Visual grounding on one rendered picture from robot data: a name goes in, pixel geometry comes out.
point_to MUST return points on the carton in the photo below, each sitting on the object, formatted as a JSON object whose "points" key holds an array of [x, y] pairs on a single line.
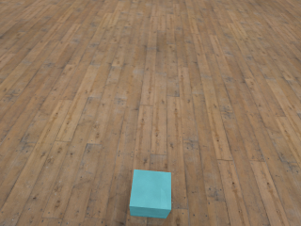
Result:
{"points": [[150, 194]]}

